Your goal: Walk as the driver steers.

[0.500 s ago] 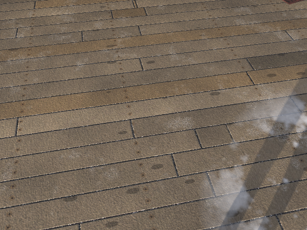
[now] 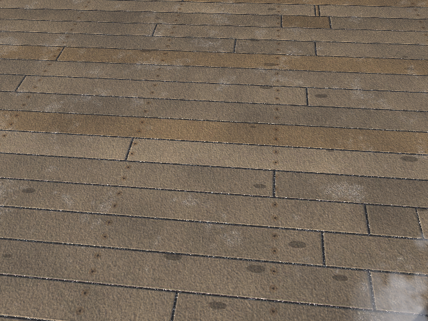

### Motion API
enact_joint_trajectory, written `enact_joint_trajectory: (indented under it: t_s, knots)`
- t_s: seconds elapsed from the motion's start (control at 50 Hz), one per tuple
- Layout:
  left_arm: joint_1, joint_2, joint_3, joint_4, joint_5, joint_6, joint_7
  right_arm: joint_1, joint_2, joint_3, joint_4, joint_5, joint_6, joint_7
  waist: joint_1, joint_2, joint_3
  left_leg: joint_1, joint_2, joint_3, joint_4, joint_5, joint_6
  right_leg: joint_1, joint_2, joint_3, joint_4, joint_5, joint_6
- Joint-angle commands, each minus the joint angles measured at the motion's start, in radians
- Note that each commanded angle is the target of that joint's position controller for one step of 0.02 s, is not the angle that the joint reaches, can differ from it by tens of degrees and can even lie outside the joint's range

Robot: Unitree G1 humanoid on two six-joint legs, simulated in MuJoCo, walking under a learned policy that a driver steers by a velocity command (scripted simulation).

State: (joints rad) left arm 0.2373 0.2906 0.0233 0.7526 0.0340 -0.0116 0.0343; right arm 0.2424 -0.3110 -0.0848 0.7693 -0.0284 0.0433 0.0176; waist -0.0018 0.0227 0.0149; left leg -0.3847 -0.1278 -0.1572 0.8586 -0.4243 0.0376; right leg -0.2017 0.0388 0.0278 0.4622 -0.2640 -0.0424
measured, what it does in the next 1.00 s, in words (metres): walks ahead, turning right: left foot, then right foot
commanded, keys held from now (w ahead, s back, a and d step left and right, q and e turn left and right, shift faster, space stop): w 0.18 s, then w+e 0.82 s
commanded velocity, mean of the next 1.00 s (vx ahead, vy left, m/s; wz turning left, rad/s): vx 0.45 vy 0.00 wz -0.24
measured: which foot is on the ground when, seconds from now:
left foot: up 0.00-0.34, down 0.36-0.90, up 0.92-1.00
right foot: down 0.00-0.38, up 0.40-0.88, down 0.90-1.00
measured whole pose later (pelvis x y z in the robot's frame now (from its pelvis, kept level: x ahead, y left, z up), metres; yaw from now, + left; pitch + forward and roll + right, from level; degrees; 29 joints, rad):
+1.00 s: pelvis +0.46 +0.00 -0.02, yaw -20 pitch +0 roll +0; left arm 0.15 0.27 0.06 0.81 0.02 -0.01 -0.02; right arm 0.30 -0.23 -0.03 0.86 -0.02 -0.07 0.00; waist -0.02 0.00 0.08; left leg -0.32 0.05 0.05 1.27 -0.37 0.01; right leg -0.37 0.12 -0.08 0.56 -0.18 -0.15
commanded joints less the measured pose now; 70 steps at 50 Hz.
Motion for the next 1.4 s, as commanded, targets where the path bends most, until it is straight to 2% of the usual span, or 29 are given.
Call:
enact_joint_trajectory:
  t_s: [0.02, 0.12, 0.26, 0.32, 0.36, 0.38, 0.4, 0.42, 0.44, 0.46, 0.52, 0.58, 0.66, 0.76, 0.82, 0.86, 0.88, 0.9, 0.92, 0.94, 0.98, 1.0, 1.02, 1.06, 1.12, 1.18, 1.3, 1.36, 1.4]
  knots:
    - [-0.013, 0.127, 0.033, -0.044, -0.005, -0.033, -0.006, -0.023, -0.103, -0.02, -0.064, -0.012, -0.036, 0.026, -0.007, -0.136, 0.083, -0.284, 0.072, 0.015, 0.18, 0.096, -0.011, 0.112, -0.274, 0.359, -0.357, -0.355, -0.109]
    - [0.133, 0.114, 0.037, 0.032, -0.009, -0.074, -0.029, -0.099, -0.063, -0.001, -0.072, -0.013, -0.044, 0.046, 0.043, -0.131, 0.086, -0.359, 0.082, 0.025, 0.14, 0.209, -0.027, 0.2, -0.249, 0.205, -0.357, -0.094, -0.129]
    - [0.239, 0.11, 0.037, 0.118, -0.016, -0.075, -0.04, -0.314, -0.004, 0.041, -0.136, -0.013, -0.065, 0.052, 0.09, -0.151, 0.096, -0.21, 0.141, 0.212, -0.197, 0.219, -0.043, 0.164, -0.242, 0.125, -0.299, 0.246, -0.15]
    - [0.238, 0.15, 0.048, 0.139, -0.016, -0.067, -0.038, -0.233, -0.023, 0.037, -0.121, 0.0, -0.078, 0.032, 0.035, -0.156, 0.068, -0.006, 0.1, 0.232, -0.295, 0.195, 0.0, 0.119, -0.268, 0.15, -0.21, 0.455, -0.133]
    - [0.211, 0.139, 0.044, 0.143, -0.031, -0.067, -0.04, 0.016, -0.077, 0.012, -0.037, -0.015, -0.1, 0.001, -0.087, -0.073, -0.067, 0.363, 0.095, 0.205, -0.403, 0.259, 0.04, 0.022, -0.186, 0.07, 0.083, 0.602, -0.087]
    - [0.184, 0.086, 0.028, 0.101, -0.037, -0.072, -0.044, 0.2, -0.161, -0.009, -0.016, -0.037, -0.109, -0.019, -0.166, 0.043, -0.216, 0.61, 0.345, -0.055, -0.464, 0.029, 0.086, -0.153, -0.121, 0.024, 0.371, 0.307, -0.06]
    - [0.258, -0.013, 0.01, 0.074, -0.049, -0.066, -0.04, 0.23, -0.251, -0.025, -0.009, -0.038, -0.104, -0.024, -0.118, 0.26, -0.286, 0.708, 0.591, -0.462, -0.603, -0.099, 0.147, -0.405, 0.015, -0.026, 0.637, -0.259, -0.039]
    - [0.224, 0.094, 0.04, 0.101, -0.026, -0.049, -0.031, 0.176, -0.176, -0.011, -0.011, -0.015, -0.099, -0.021, -0.104, 0.104, -0.183, 0.564, 0.561, -0.459, -0.621, -0.144, 0.15, -0.435, -0.034, 0.063, 0.734, -0.206, -0.058]
    - [0.19, 0.08, 0.044, 0.101, -0.027, -0.048, -0.041, 0.079, -0.102, 0.011, -0.021, -0.008, -0.101, -0.018, -0.054, 0.065, -0.064, 0.45, 0.508, -0.303, -0.637, -0.08, 0.131, -0.436, -0.074, 0.072, 0.723, -0.113, -0.065]
    - [0.179, 0.044, 0.038, 0.113, -0.029, -0.045, -0.047, 0.035, -0.052, 0.023, -0.023, -0.007, -0.109, -0.014, -0.031, 0.059, -0.01, 0.381, 0.457, -0.168, -0.654, 0.101, 0.112, -0.413, -0.1, 0.059, 0.694, -0.059, -0.057]
    - [0.169, 0.029, 0.045, 0.123, -0.007, -0.014, -0.069, 0.024, -0.009, 0.035, -0.002, 0.001, -0.134, -0.021, 0.005, 0.097, 0.021, 0.289, 0.384, 0.02, -0.7, 0.299, 0.088, -0.372, -0.117, 0.025, 0.679, 0.001, -0.031]
    - [0.095, -0.004, 0.044, 0.093, -0.003, 0.0, -0.083, 0.076, -0.017, 0.031, 0.031, 0.013, -0.153, -0.023, 0.019, 0.085, 0.034, 0.318, 0.378, 0.134, -0.702, 0.487, 0.085, -0.462, -0.116, 0.008, 0.676, 0.074, -0.02]
    - [-0.067, -0.014, 0.035, 0.034, -0.002, 0.0, -0.101, 0.121, 0.007, 0.037, 0.067, 0.007, -0.153, -0.027, 0.002, 0.052, 0.079, 0.329, 0.359, 0.245, -0.715, 0.586, 0.095, -0.539, -0.116, -0.024, 0.536, 0.198, -0.005]
    - [-0.243, -0.026, 0.013, -0.037, 0.002, -0.005, -0.119, 0.173, -0.04, 0.03, 0.111, 0.009, -0.148, -0.039, -0.028, 0.043, 0.109, 0.377, 0.371, 0.341, -0.703, 0.716, 0.077, -0.43, -0.087, -0.133, 0.23, 0.255, -0.04]
    - [-0.212, 0.001, 0.021, -0.039, 0.006, -0.003, -0.108, 0.186, -0.076, 0.024, 0.132, 0.007, -0.132, -0.051, 0.0, 0.06, 0.054, 0.484, 0.386, 0.39, -0.548, 1.112, 0.06, -0.324, -0.013, -0.189, 0.175, 0.142, -0.098]
    - [-0.07, 0.038, 0.038, -0.002, 0.007, -0.008, -0.096, 0.181, -0.111, 0.015, 0.135, 0.002, -0.111, -0.056, 0.064, 0.078, -0.041, 0.497, 0.394, 0.403, -0.291, 1.267, 0.062, -0.155, 0.054, -0.196, 0.147, 0.038, -0.15]
    - [0.069, 0.068, 0.057, 0.041, 0.013, -0.016, -0.085, 0.173, -0.121, 0.013, 0.128, 0.004, -0.103, -0.053, 0.125, 0.056, -0.118, 0.413, 0.385, 0.411, -0.079, 1.138, 0.051, 0.037, 0.075, -0.168, 0.074, 0.046, -0.183]
    - [0.199, 0.151, 0.088, 0.072, 0.022, -0.016, -0.066, 0.178, -0.097, 0.018, 0.102, 0.001, -0.104, -0.047, 0.172, -0.038, -0.206, 0.206, 0.348, 0.417, 0.226, 0.772, 0.025, 0.268, -0.077, 0.045, 0.026, -0.078, -0.234]
    - [0.138, 0.263, 0.114, 0.04, 0.009, -0.007, -0.057, 0.211, 0.009, 0.038, 0.018, 0.019, -0.112, -0.022, 0.076, -0.293, -0.29, -0.255, 0.11, 0.336, 0.615, -0.129, -0.043, 0.552, -0.383, 0.654, -0.076, -0.054, -0.421]
    - [0.175, 0.233, 0.112, 0.037, -0.015, 0.006, -0.049, 0.064, -0.081, 0.022, -0.007, 0.01, -0.125, -0.02, 0.145, -0.095, -0.278, -0.386, 0.119, 0.133, 0.662, -0.065, -0.035, 0.544, -0.373, 0.702, -0.172, -0.023, -0.414]
    - [0.078, 0.144, 0.09, 0.055, -0.025, -0.002, -0.036, 0.032, -0.062, 0.031, -0.016, 0.02, -0.149, -0.019, 0.055, 0.013, -0.055, -0.342, 0.22, 0.12, 0.47, 0.095, -0.021, 0.269, -0.312, 0.448, -0.204, 0.187, -0.324]
    - [0.032, 0.115, 0.081, 0.052, -0.029, -0.011, -0.036, 0.032, -0.056, 0.03, -0.007, 0.004, -0.136, -0.021, 0.012, 0.052, -0.011, -0.272, 0.241, 0.116, 0.402, 0.107, -0.026, 0.164, -0.246, 0.356, -0.218, 0.276, -0.275]
    - [0.018, 0.096, 0.073, 0.049, -0.032, -0.023, -0.036, 0.069, -0.047, 0.034, -0.003, -0.015, -0.115, -0.021, -0.017, 0.015, -0.006, -0.198, 0.246, 0.117, 0.369, 0.104, -0.04, 0.089, -0.221, 0.307, -0.216, 0.423, -0.272]
    - [0.03, 0.098, 0.07, 0.056, -0.038, -0.044, -0.04, 0.076, -0.03, 0.036, -0.007, -0.027, -0.082, -0.013, -0.036, 0.001, -0.023, -0.17, 0.247, 0.126, 0.301, 0.093, -0.067, 0.045, -0.184, 0.267, -0.233, 0.451, -0.277]
    - [0.086, 0.116, 0.071, 0.075, -0.033, -0.056, -0.042, -0.016, -0.015, 0.039, -0.037, -0.021, -0.07, -0.001, -0.013, -0.02, 0.01, -0.218, 0.252, 0.162, 0.156, 0.221, -0.084, 0.025, -0.149, 0.215, -0.275, 0.429, -0.24]
    - [0.153, 0.094, 0.061, 0.104, -0.034, -0.062, -0.044, -0.107, -0.01, 0.043, -0.053, -0.012, -0.07, 0.005, 0.033, -0.053, 0.022, -0.265, 0.254, 0.179, 0.007, 0.367, -0.07, 0.104, -0.14, 0.17, -0.295, 0.468, -0.173]
    - [0.235, 0.088, 0.043, 0.15, -0.013, -0.072, -0.032, -0.267, -0.011, 0.051, -0.097, 0.005, -0.078, 0.018, 0.095, -0.075, 0.063, -0.313, 0.211, 0.211, -0.175, 0.438, -0.007, 0.283, -0.188, 0.098, -0.306, 0.538, -0.135]
    - [0.226, 0.094, 0.038, 0.169, 0.0, -0.072, -0.017, -0.275, -0.016, 0.05, -0.106, 0.006, -0.083, 0.025, 0.074, -0.076, 0.082, -0.266, 0.162, 0.218, -0.249, 0.357, 0.037, 0.343, -0.225, 0.05, -0.277, 0.665, -0.126]
    - [0.189, 0.113, 0.037, 0.169, 0.004, -0.075, -0.007, -0.187, -0.027, 0.042, -0.08, 0.005, -0.085, 0.017, 0.024, -0.101, 0.038, -0.115, 0.097, 0.252, -0.281, 0.271, 0.076, 0.348, -0.23, 0.0, -0.157, 0.981, -0.101]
